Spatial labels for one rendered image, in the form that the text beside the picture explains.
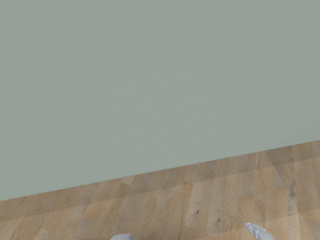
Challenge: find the robot right hand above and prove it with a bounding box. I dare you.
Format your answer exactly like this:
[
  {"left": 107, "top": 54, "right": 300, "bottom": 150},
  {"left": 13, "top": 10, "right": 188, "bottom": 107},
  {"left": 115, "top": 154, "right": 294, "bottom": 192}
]
[{"left": 245, "top": 222, "right": 275, "bottom": 240}]

